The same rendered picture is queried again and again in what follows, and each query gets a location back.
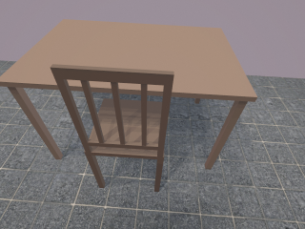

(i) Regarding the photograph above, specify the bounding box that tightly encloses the table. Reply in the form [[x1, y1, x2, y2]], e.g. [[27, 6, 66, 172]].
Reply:
[[0, 19, 257, 170]]

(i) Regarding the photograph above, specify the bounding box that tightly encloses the chair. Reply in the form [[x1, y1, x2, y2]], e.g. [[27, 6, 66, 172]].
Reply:
[[50, 64, 174, 192]]

